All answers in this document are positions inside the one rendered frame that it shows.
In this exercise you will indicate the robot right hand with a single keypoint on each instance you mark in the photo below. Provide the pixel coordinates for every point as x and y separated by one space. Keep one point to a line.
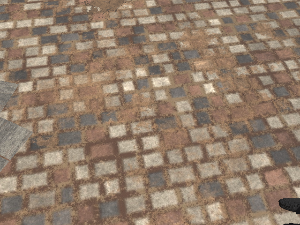
290 204

